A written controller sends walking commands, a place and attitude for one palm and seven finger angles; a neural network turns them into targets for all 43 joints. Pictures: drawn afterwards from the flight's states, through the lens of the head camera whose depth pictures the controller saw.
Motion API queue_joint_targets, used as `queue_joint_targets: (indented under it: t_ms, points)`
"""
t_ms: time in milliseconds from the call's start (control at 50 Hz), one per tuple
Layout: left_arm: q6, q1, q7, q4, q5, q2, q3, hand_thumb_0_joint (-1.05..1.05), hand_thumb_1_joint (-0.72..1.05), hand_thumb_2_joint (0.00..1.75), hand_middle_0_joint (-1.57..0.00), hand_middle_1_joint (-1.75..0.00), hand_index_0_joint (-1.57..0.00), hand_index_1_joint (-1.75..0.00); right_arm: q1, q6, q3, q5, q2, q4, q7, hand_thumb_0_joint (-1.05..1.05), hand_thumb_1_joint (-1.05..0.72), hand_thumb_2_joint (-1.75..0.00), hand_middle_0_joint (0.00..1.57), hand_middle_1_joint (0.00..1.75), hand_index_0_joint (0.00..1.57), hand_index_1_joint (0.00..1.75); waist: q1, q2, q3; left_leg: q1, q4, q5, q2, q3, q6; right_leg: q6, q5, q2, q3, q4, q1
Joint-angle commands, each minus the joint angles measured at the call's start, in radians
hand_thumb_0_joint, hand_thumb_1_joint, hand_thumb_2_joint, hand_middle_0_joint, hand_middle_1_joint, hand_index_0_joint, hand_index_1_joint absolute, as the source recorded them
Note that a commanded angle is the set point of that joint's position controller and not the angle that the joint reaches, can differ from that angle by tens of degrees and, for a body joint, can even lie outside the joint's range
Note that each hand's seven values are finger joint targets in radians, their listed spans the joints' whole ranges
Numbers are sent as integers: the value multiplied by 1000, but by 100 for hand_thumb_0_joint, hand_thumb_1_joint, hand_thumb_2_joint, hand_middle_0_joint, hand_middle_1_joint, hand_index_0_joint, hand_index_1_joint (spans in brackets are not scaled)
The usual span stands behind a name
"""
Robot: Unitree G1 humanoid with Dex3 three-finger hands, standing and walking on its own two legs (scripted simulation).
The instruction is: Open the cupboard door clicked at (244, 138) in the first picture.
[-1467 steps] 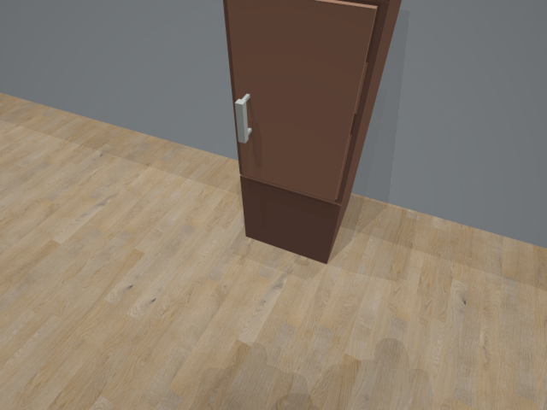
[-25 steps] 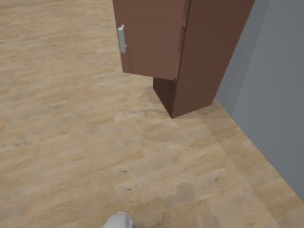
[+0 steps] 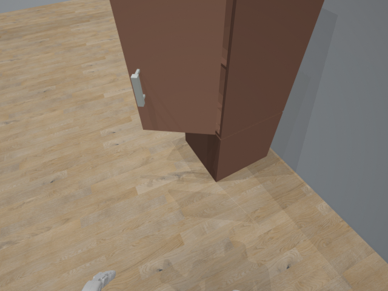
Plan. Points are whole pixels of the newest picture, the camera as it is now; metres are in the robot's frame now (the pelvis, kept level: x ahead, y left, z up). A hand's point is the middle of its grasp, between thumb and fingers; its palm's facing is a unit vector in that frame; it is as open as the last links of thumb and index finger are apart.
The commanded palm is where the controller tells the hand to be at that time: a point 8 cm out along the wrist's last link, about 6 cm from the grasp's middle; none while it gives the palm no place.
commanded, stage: take the last steps up to it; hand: left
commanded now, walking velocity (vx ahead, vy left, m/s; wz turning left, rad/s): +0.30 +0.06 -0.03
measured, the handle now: (139, 87) +0.82 +0.24 -0.08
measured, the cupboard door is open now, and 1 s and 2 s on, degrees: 54 54 54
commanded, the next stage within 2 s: come to a stop and stand still in 0.44 s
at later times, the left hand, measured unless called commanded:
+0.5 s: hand out of the picture +0.13 +0.24 -0.19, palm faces +0.08 -0.98 -0.16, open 7.4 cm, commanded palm none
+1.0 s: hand (119, 215) +0.34 +0.23 -0.17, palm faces +0.00 -0.97 -0.22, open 7.4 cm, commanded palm none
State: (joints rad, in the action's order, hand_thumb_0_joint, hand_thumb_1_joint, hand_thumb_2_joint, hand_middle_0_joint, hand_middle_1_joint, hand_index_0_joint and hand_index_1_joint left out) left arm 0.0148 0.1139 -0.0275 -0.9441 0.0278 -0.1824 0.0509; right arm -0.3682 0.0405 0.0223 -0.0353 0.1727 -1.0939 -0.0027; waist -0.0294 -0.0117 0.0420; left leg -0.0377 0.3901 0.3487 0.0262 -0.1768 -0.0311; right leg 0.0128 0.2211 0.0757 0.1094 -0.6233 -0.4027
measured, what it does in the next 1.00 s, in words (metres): walks ahead: right foot, then left foot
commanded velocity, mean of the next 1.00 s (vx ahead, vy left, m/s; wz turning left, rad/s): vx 0.02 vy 0.02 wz -0.01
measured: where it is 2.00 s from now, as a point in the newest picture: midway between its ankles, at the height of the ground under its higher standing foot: outside the picture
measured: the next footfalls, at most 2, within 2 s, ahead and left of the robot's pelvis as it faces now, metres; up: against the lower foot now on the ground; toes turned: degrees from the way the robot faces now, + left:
right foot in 0.02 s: +0.11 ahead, -0.10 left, +0.00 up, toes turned -7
left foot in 0.42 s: +0.30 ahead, +0.16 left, +0.00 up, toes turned +8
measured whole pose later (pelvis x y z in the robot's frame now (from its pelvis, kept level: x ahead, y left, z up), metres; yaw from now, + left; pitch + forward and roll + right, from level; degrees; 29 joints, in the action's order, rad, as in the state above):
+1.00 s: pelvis +0.26 +0.05 +0.00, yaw +0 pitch +1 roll +1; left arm -0.01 0.15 0.03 -0.98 0.02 -0.18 0.04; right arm -0.20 -0.06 0.05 0.00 0.18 -1.05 -0.03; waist -0.02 -0.01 0.09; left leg -0.34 0.87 0.54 0.00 -0.04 0.04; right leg 0.03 0.26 0.03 0.08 -0.53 -0.28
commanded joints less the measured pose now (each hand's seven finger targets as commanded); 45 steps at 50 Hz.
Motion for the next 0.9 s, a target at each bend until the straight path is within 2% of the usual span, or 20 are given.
queue_joint_targets:
  t_ms: [0, 20, 40, 60, 100, 140, 300, 340, 360, 380, 400, 420, 440, 500, 580, 640, 740, 780, 820, 880]
  points:
    - [37, 359, 19, -56, 8, -216, 58, 0, 90, 90, -20, -30, -20, -30, -12, 27, 23, 26, 92, 73, -2, 0, -90, -90, 20, 30, 20, 30, 159, -243, -122, -477, 463, -68, -39, 2, 4, 153, -40, 265, -430, 247, 614]
    - [36, 404, 26, -62, -9, -260, 63, 0, 90, 90, -20, -30, -20, -30, 16, 22, 26, 23, 108, 93, 1, 0, -90, -90, 20, 30, 20, 30, 165, -240, -136, -570, 712, 272, -17, 67, 20, 255, -32, 411, -624, 380, 609]
    - [35, 345, 41, -46, -11, -217, 62, 0, 90, 90, -20, -30, -20, -30, 71, 15, 37, 20, 128, 105, 0, 0, -90, -90, 20, 30, 20, 30, 146, -115, -58, -627, 790, 209, -73, 168, 16, 265, -5, 399, -589, 391, 539]
    - [39, 280, 46, -33, -11, -178, 50, 0, 90, 90, -20, -30, -20, -30, 120, 16, 35, 19, 103, 102, 0, 0, -90, -90, 20, 30, 20, 30, 128, -89, -6, -650, 793, 123, -107, 192, 22, 236, -92, 357, -505, 387, 454]
    - [48, 204, 41, -20, -15, -115, 28, 0, 90, 90, -20, -30, -20, -30, 93, 0, 28, 15, 63, 87, 5, 0, -90, -90, 20, 30, 20, 30, 64, -86, 2, -561, 713, 16, -138, 185, 45, 177, -210, 274, -288, 405, 328]
    - [60, 195, 36, -32, -11, -98, 23, 0, 90, 90, -20, -30, -20, -30, 58, -11, 25, 14, 32, 69, 15, 0, -90, -90, 20, 30, 20, 30, 36, -116, -24, -478, 601, -41, -131, 139, 63, 143, -266, 213, -168, 414, 279]
    - [64, 248, 29, -104, -5, -142, 33, 0, 90, 90, -20, -30, -20, -30, 180, 4, 26, 14, 25, 120, 36, 0, -90, -90, 20, 30, 20, 30, 62, -127, -1, -397, 230, -139, -87, 73, 59, 124, -232, 204, -125, 371, 306]
    - [54, 237, 29, -113, -7, -143, 32, 0, 90, 90, -20, -30, -20, -30, 136, 13, 29, 11, 49, 106, 31, 0, -90, -90, 20, 30, 20, 30, 30, -111, 0, -245, 126, -188, -57, 43, 48, 94, -194, 179, -98, 301, 233]
    - [49, 225, 29, -109, -9, -132, 30, 0, 90, 90, -20, -30, -20, -30, 55, 18, 34, 8, 82, 83, 23, 0, -90, -90, 20, 30, 20, 30, -14, -59, -13, -109, 85, -199, -53, 52, 37, 76, -191, 144, -61, 194, 159]
    - [44, 240, 26, -99, -11, -98, 22, 0, 90, 90, -20, -30, -20, -30, -60, 25, 51, 0, 159, 54, 12, 0, -90, -90, 20, 30, 20, 30, -55, 99, -87, 65, 57, -219, -169, 195, -13, 37, -78, 70, -7, -24, 45]
    - [43, 270, 25, -79, -20, -49, 8, 0, 90, 90, -20, -30, -20, -30, -159, 24, 72, -8, 255, 38, -3, 0, -90, -90, 20, 30, 20, 30, -73, 317, -176, 195, -36, -253, -404, 487, -122, -6, 344, -52, 67, -315, -118]
    - [41, 221, 30, -54, -14, -56, 3, 0, 90, 90, -20, -30, -20, -30, -182, 11, 67, -1, 262, 40, -16, 0, -90, -90, 20, 30, 20, 30, -85, 263, -174, 165, -95, -258, -462, 571, -188, 8, 409, -55, -35, -512, -174]
    - [38, 191, 33, -42, -10, -64, 4, 0, 90, 90, -20, -30, -20, -30, -114, 8, 57, 1, 237, 64, -14, 0, -90, -90, 20, 30, 20, 30, -58, 168, -94, 20, -123, -152, -455, 533, -196, 22, 370, -15, -66, -593, -180]
    - [19, 199, 23, -71, -4, -44, 3, 0, 90, 90, -20, -30, -20, -30, 51, 21, 22, 8, 130, 102, -23, 0, -90, -90, 20, 30, 20, 30, 17, 166, 23, -214, -179, -161, -357, 351, -140, 6, 194, 44, -98, -560, -142]
    - [-7, 259, 35, -104, -15, 2, -15, 0, 90, 90, -20, -30, -20, -30, 107, 28, 2, 9, 103, 100, -38, 0, -90, -90, 20, 30, 20, 30, 66, 63, -54, -244, -122, -599, -305, 192, -112, -25, 114, 21, -86, -273, 57]
    - [-25, 236, 44, -89, -15, -29, -12, 0, 90, 90, -20, -30, -20, -30, 130, 5, 11, 11, 124, 93, -47, 0, -90, -90, 20, 30, 20, 30, 57, 82, -70, -232, -65, -661, -323, 196, -117, -29, 101, -10, -58, -117, 138]
    - [-45, 214, 45, -46, -1, -98, 12, 0, 90, 90, -20, -30, -20, -30, 126, -35, 41, 17, 153, 87, -48, 0, -90, -90, 20, 30, 20, 30, 60, 98, -23, -254, 26, -512, -284, 220, -69, -3, -122, -16, -85, 77, 183]
    - [-40, 188, 46, -16, 5, -142, 16, 0, 90, 90, -20, -30, -20, -30, 97, -46, 50, 23, 132, 90, -43, 0, -90, -90, 20, 30, 20, 30, 42, -1, -40, -258, 119, -332, -172, 144, -2, 47, -402, 77, -201, 119, 175]
    - [-33, 149, 49, -10, 0, -183, 16, 0, 90, 90, -20, -30, -20, -30, 54, -62, 43, 28, 73, 82, -32, 0, -90, -90, 20, 30, 20, 30, 17, -124, -98, -241, 273, -67, -57, 69, 45, 139, -525, 222, -300, 205, 182]
    - [-18, 156, 70, -14, -4, -173, 21, 0, 90, 90, -20, -30, -20, -30, 108, -77, 43, 30, 72, 105, -32, 0, -90, -90, 20, 30, 20, 30, 56, -180, -140, -369, 545, 231, -30, 159, 56, 222, -853, 273, -314, 209, 324]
